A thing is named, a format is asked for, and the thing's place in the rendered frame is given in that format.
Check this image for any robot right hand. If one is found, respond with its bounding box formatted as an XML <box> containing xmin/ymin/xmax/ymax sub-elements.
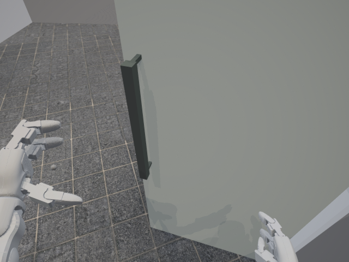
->
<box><xmin>255</xmin><ymin>211</ymin><xmax>298</xmax><ymax>262</ymax></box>

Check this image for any handle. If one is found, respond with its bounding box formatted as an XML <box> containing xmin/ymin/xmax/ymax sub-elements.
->
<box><xmin>121</xmin><ymin>54</ymin><xmax>152</xmax><ymax>180</ymax></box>

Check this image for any left robot forearm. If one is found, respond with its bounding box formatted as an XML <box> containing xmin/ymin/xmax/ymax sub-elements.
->
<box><xmin>0</xmin><ymin>196</ymin><xmax>26</xmax><ymax>262</ymax></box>

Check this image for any fridge door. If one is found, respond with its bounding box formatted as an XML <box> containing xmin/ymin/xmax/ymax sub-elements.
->
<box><xmin>114</xmin><ymin>0</ymin><xmax>349</xmax><ymax>259</ymax></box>

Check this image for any robot left hand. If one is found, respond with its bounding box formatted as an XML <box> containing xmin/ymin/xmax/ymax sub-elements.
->
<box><xmin>0</xmin><ymin>120</ymin><xmax>83</xmax><ymax>208</ymax></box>

